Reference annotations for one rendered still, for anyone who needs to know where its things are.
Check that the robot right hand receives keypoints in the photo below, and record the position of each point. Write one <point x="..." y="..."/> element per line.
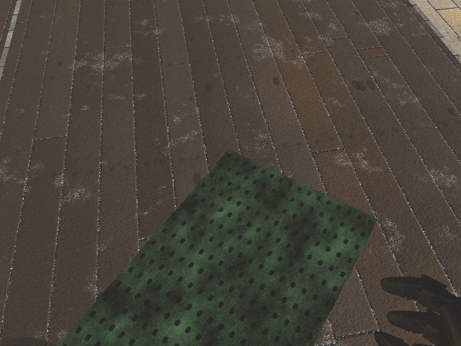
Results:
<point x="440" y="330"/>

